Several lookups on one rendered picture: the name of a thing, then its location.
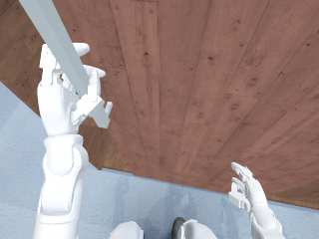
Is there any right robot forearm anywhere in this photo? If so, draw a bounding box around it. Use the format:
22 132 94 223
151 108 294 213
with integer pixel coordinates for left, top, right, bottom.
249 205 285 239

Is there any robot left thigh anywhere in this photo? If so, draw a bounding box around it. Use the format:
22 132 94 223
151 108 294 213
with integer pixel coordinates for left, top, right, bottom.
108 222 144 239

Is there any robot right foot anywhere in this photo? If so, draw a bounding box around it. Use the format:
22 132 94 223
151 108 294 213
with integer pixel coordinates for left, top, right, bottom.
171 217 185 239

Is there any right robot hand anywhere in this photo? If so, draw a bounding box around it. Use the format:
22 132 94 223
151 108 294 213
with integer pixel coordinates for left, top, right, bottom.
228 162 268 214

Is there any left robot hand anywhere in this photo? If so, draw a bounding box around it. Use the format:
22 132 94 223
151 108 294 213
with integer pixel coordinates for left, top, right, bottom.
37 43 106 136

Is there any handle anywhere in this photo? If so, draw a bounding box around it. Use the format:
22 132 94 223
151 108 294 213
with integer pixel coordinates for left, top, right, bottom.
19 0 113 128

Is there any wardrobe door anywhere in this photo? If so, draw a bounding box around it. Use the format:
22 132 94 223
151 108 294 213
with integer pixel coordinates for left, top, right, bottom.
52 0 319 196
270 180 319 205

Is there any left robot forearm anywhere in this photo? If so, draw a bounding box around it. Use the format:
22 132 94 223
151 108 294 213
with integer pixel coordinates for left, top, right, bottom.
32 133 89 239

